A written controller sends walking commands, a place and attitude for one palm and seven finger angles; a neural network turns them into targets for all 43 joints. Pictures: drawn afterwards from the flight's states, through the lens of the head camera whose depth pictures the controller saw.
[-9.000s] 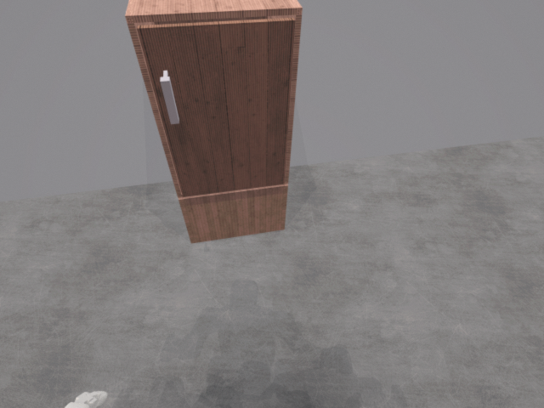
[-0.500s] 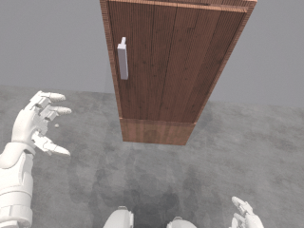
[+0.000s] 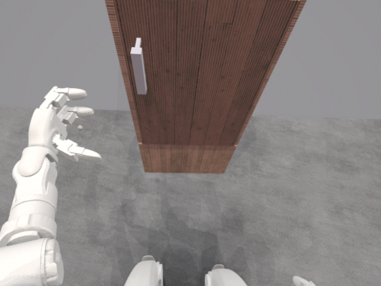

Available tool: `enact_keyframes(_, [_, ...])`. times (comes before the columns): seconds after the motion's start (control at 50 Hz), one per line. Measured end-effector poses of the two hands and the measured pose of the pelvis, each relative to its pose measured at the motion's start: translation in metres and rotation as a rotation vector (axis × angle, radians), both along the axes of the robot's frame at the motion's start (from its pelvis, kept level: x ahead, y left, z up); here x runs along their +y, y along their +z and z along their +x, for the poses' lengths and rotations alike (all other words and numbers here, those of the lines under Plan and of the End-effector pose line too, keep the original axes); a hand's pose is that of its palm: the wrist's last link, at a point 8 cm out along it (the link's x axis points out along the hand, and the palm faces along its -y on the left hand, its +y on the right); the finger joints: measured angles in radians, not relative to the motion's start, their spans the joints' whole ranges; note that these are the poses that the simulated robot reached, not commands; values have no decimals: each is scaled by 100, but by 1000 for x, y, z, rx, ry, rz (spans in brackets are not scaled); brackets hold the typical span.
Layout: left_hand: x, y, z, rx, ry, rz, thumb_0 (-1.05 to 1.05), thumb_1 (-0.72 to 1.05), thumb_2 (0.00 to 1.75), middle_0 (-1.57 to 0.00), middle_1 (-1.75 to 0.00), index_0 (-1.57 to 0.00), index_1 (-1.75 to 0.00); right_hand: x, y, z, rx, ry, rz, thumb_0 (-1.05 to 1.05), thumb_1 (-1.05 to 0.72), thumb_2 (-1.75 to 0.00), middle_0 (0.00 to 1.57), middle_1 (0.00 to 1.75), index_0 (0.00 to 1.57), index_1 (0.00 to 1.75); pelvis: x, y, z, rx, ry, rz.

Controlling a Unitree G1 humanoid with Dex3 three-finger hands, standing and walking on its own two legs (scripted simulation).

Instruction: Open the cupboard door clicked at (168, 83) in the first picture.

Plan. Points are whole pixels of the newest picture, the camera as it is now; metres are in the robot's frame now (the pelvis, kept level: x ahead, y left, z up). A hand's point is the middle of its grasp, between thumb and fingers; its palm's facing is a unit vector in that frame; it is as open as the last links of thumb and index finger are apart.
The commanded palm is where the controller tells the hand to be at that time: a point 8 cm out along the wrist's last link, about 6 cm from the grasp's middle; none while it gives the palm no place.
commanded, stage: move the hooked fingers beside the handle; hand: left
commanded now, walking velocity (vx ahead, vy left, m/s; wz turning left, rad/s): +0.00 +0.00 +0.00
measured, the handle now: (140, 67) +0.61 +0.12 +0.05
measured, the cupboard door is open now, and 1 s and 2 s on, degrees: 0 0 0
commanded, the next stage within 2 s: slide the fingers in behind the handle in 1.54 s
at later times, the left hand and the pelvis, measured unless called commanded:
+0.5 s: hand (102, 93) +0.52 +0.20 +0.05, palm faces +0.02 -1.00 -0.01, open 14.0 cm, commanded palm +0.51 +0.24 +0.05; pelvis +0.00 +0.00 -0.02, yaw -2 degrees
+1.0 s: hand (112, 83) +0.57 +0.19 +0.04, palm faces +0.02 -1.00 -0.01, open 13.9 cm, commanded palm +0.55 +0.22 +0.05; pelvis +0.01 +0.01 -0.02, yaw -3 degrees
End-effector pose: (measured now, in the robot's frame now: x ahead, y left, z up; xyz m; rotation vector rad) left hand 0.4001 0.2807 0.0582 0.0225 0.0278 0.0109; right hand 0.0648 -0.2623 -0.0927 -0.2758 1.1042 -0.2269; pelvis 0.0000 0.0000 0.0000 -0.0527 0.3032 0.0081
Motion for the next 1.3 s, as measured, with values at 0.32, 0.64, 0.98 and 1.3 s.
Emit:
enact_keyframes(0.32, [-24, -5, 63, 15, 6, -6, -1, -50, 30, -30, -120, -30, -120, -6, -15, -43, 149, -61, -7, 1, -91, -89, 20, 30, 21, 30, -3, -14, -5, 67, -11, -6])
enact_keyframes(0.64, [-28, -8, 125, 28, 6, -17, -1, -49, 30, -30, -120, -30, -120, -1, -12, -103, 355, -153, -18, 0, -91, -89, 20, 30, 21, 30, -3, -22, 2, 148, -28, -23])
enact_keyframes(0.98, [-37, -19, 151, 48, 4, -13, -1, -49, 30, -30, -120, -30, -120, 20, -7, -111, 422, -183, 24, 0, -91, -89, 20, 30, 21, 30, 6, -21, 13, 183, -44, -29])
enact_keyframes(1.3, [-34, -8, 132, 25, 0, -13, -1, -49, 30, -30, -120, -30, -120, 12, -8, -73, 337, -123, 8, 0, -91, -89, 20, 30, 21, 30, 7, -16, 16, 145, -19, -36])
